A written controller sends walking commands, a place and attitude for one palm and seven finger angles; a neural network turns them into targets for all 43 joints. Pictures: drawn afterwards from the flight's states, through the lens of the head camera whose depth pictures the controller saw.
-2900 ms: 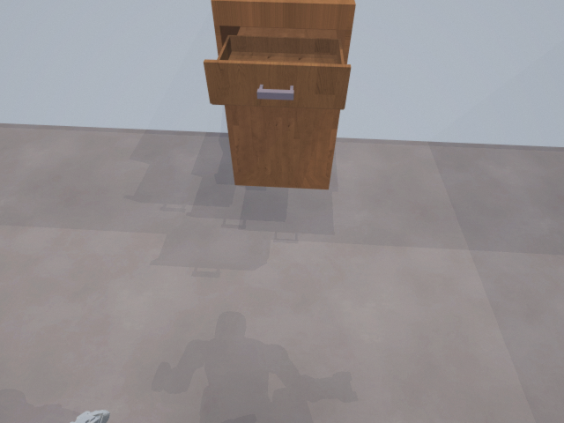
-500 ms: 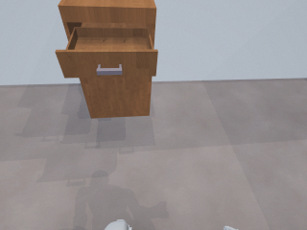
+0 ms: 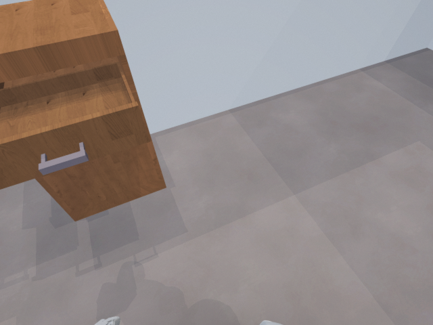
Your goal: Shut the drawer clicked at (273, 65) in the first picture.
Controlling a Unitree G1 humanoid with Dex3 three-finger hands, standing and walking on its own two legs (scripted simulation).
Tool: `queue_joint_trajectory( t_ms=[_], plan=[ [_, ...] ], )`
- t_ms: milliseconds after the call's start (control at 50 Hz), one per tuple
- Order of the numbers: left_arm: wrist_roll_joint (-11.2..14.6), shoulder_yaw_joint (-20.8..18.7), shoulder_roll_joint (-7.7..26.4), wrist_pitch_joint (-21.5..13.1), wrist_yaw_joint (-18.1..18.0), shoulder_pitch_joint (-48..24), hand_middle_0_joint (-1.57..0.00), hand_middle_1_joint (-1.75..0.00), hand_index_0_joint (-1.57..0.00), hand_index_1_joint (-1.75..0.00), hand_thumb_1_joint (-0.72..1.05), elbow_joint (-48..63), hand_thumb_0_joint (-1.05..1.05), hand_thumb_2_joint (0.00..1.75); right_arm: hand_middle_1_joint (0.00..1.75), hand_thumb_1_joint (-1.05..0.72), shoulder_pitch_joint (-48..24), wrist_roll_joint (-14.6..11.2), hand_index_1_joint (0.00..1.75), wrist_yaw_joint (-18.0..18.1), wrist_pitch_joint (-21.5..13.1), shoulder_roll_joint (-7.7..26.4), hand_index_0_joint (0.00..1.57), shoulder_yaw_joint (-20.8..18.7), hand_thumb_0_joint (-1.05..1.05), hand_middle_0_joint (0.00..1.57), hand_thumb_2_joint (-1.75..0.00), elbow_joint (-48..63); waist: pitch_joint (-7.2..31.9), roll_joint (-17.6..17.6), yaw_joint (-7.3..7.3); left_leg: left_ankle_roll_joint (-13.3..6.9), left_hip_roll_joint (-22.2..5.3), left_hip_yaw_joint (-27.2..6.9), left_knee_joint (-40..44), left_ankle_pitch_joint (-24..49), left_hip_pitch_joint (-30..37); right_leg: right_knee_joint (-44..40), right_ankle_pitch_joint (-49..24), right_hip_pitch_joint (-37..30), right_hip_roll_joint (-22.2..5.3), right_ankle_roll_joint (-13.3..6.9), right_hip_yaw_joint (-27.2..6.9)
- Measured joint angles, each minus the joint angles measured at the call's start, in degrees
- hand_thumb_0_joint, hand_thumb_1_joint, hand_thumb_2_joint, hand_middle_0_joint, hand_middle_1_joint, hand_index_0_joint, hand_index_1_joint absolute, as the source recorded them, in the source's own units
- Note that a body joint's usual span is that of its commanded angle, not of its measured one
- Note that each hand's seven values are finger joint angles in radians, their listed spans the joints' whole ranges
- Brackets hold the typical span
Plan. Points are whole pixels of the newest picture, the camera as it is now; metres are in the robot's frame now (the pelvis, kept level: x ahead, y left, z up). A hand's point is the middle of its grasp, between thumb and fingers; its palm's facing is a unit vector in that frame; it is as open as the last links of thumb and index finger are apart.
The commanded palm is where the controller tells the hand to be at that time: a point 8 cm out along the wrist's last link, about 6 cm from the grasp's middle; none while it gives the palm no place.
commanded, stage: turn to face it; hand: left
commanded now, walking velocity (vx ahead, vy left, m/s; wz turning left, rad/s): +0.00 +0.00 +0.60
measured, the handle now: (63, 156) +0.51 +0.43 -0.03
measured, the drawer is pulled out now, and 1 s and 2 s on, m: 0.30 0.30 0.30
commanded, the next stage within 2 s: take the last steps up to it in 0.82 s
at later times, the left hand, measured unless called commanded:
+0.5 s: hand out of the picture +0.08 +0.25 -0.17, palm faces +0.29 -0.94 -0.18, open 7.3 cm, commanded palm none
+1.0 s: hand out of the picture +0.05 +0.19 -0.13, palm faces +0.44 -0.86 -0.25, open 7.4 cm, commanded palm none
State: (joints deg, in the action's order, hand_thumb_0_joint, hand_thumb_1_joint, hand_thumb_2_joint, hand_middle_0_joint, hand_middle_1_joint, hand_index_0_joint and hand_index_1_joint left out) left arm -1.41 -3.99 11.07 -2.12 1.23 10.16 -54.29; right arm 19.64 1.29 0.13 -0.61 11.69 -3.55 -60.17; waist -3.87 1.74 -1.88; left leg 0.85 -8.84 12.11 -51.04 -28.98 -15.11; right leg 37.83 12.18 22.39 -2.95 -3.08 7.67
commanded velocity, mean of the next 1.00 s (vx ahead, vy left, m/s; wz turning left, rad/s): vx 0.03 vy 0.00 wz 0.36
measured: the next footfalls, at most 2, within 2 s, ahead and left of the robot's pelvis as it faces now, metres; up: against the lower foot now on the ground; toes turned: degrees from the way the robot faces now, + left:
left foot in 0.32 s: +0.12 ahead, +0.13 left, +0.00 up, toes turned +19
right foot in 0.86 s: +0.16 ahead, -0.09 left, +0.00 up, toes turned +18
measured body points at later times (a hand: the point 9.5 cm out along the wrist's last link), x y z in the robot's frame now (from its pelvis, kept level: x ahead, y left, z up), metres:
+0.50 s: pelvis +0.07 +0.05 +0.02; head +0.09 +0.09 +0.47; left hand +0.07 +0.30 -0.15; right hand +0.17 -0.18 -0.11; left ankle +0.08 +0.12 -0.72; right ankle +0.08 -0.11 -0.64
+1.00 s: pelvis +0.07 -0.01 +0.02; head +0.09 -0.03 +0.47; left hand +0.03 +0.23 -0.11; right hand +0.23 -0.21 -0.14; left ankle +0.02 +0.11 -0.65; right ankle +0.12 -0.10 -0.72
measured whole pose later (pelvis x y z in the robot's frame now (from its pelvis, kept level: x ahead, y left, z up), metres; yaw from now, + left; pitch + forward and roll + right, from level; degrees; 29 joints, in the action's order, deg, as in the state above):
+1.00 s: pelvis +0.07 -0.01 +0.02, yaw +24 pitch -2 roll +1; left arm -1.1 -2.2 8.7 0.4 -1.5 14.2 -55.1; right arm 11.8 1.2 -0.4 3.8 12.5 -4.5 -56.6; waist -2.3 2.3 -0.2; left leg 1.1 1.0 -0.2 -58.2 -23.6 -24.9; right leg 28.2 14.4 11.8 -2.4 -1.2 5.0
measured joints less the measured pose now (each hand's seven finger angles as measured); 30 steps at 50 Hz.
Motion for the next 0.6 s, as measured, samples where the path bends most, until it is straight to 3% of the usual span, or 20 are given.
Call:
queue_joint_trajectory(
  t_ms=[40,100,220,300,320,340,380,440,500,600],
  plan=[
    [0.2,0.7,-0.8,-0.3,-0.8,-0.7,-0.20,-0.29,-0.20,-0.30,0.91,-0.6,0.00,0.89,0.30,-0.92,-0.5,-0.1,0.30,0.2,0.9,0.0,0.20,0.1,0.01,0.20,-0.90,-0.9,0.1,0.7,-0.37,-0.3,1.4,-5.1,-10.2,0.2,-5.2,-1.0,2.0,-2.1,0.5,-0.3,1.1],
    [0.2,1.7,-2.0,-0.1,-1.7,-0.7,-0.20,-0.29,-0.20,-0.30,0.91,-1.7,0.00,0.89,0.30,-0.92,-1.2,0.0,0.30,0.4,1.7,-0.7,0.20,0.4,0.01,0.20,-0.90,-1.3,1.3,0.6,-0.89,0.2,2.5,-7.5,-13.0,4.9,-9.8,-6.1,1.1,-5.8,0.7,0.6,2.5],
    [0.2,1.3,-1.9,1.1,-2.4,-1.2,-0.21,-0.30,-0.21,-0.30,0.93,-1.7,-0.01,0.89,0.30,-0.91,-2.0,-0.2,0.30,-0.1,2.5,-3.5,0.20,1.1,0.01,0.20,-0.90,-0.1,2.2,-1.7,-0.69,1.1,3.5,-6.3,-0.9,6.4,-9.9,-10.6,1.1,-10.2,-0.7,1.6,6.1],
    [0.4,0.8,-1.4,2.1,-2.4,-0.7,-0.21,-0.30,-0.21,-0.30,0.92,-1.1,-0.01,0.89,0.30,-0.92,-2.7,0.1,0.30,-0.4,2.7,-3.8,0.20,1.2,0.01,0.20,-0.90,1.3,1.6,-2.9,0.31,0.7,4.2,-4.5,11.0,10.6,-5.4,-6.1,4.7,-10.1,-2.7,3.5,8.6],
    [0.6,0.7,-1.2,2.5,-2.3,-0.2,-0.21,-0.30,-0.21,-0.30,0.92,-0.8,-0.01,0.89,0.30,-0.92,-2.6,0.2,0.30,-0.6,2.5,-3.3,0.20,1.1,0.01,0.20,-0.90,1.9,1.8,-2.8,0.48,-0.5,4.4,-4.9,13.7,13.7,-4.7,-3.4,6.4,-9.2,-3.2,4.1,9.1],
    [0.8,0.4,-0.8,3.1,-2.2,0.1,-0.21,-0.30,-0.21,-0.30,0.92,-0.8,-0.01,0.89,0.30,-0.92,-3.1,0.3,0.30,-0.5,2.3,-3.3,0.20,1.0,0.01,0.20,-0.90,2.3,1.5,-3.4,0.56,-2.2,5.1,-5.0,12.4,13.3,-5.4,0.8,10.9,-7.4,-3.8,4.9,7.9],
    [0.7,-0.2,0.2,4.4,-2.4,0.6,-0.21,-0.29,-0.21,-0.30,0.91,-1.3,0.00,0.89,0.30,-0.92,-4.2,0.5,0.30,-0.1,1.8,-3.3,0.20,1.0,0.01,0.20,-0.90,3.2,0.9,-4.5,0.46,-4.6,6.3,-5.0,11.4,11.2,-5.8,12.0,17.8,-2.6,-2.8,5.3,2.3],
    [0.5,-0.8,1.2,5.1,-2.2,0.6,-0.20,-0.29,-0.20,-0.30,0.91,-2.6,0.00,0.89,0.30,-0.92,-5.0,0.3,0.30,0.7,1.3,-3.2,0.20,1.0,0.01,0.20,-0.90,4.0,0.5,-4.9,0.45,-5.2,7.8,-5.7,15.3,12.4,-4.2,23.5,14.9,2.7,-1.5,5.9,-3.0],
    [0.6,-0.8,1.7,5.0,-2.2,0.9,-0.20,-0.29,-0.20,-0.30,0.91,-2.9,0.00,0.89,0.30,-0.92,-5.7,0.0,0.30,1.1,0.9,-2.7,0.20,1.1,0.01,0.20,-0.90,4.3,0.3,-4.6,1.05,-5.7,9.1,-6.5,20.4,15.0,-1.8,25.1,11.1,4.5,-1.4,6.7,-5.3],
    [0.7,-0.7,2.1,5.2,-2.5,1.3,-0.20,-0.29,-0.20,-0.30,0.91,-2.9,0.00,0.89,0.30,-0.91,-6.7,-0.1,0.30,1.0,1.1,-1.9,0.21,1.0,0.01,0.20,-0.90,4.8,0.4,-3.5,1.49,-5.8,10.1,-8.4,24.8,17.3,0.7,20.3,10.1,3.4,-1.2,7.6,-6.6]
  ],
)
